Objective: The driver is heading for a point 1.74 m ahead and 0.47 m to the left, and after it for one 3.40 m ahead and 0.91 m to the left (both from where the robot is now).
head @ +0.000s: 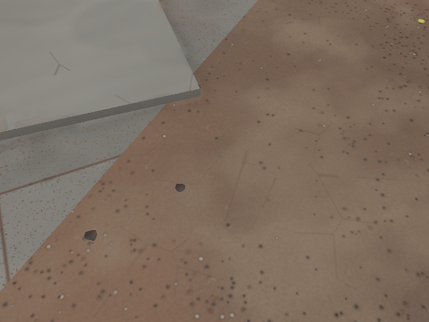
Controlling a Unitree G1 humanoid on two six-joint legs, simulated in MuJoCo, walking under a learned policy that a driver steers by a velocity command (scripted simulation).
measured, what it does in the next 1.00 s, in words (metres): steps on the spot: right foot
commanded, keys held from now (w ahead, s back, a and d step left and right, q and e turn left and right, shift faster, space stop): no key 0.86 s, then w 0.14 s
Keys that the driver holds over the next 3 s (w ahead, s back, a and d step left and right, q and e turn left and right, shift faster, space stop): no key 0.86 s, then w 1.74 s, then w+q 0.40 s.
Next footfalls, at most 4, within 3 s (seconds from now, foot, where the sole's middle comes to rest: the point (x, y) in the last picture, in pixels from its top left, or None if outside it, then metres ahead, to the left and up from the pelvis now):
0.28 right None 0.06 -0.12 -0.76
1.20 left None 0.23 0.10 -0.76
1.70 right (240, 283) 0.58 -0.04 -0.76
2.26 left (187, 200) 0.88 0.14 -0.76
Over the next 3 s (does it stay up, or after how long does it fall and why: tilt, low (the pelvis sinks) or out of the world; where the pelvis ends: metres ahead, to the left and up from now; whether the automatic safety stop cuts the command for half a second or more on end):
stays up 1.12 0.03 0.02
